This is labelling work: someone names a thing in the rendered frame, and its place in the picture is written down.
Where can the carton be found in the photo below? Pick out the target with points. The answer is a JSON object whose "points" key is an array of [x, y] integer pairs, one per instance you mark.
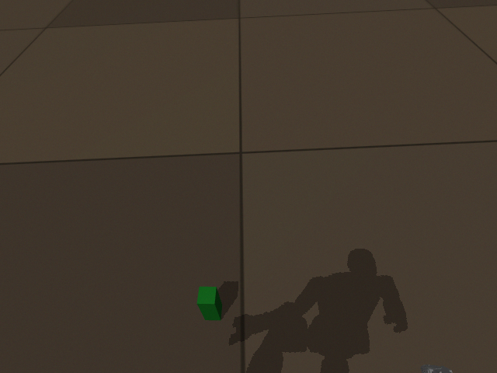
{"points": [[209, 303]]}

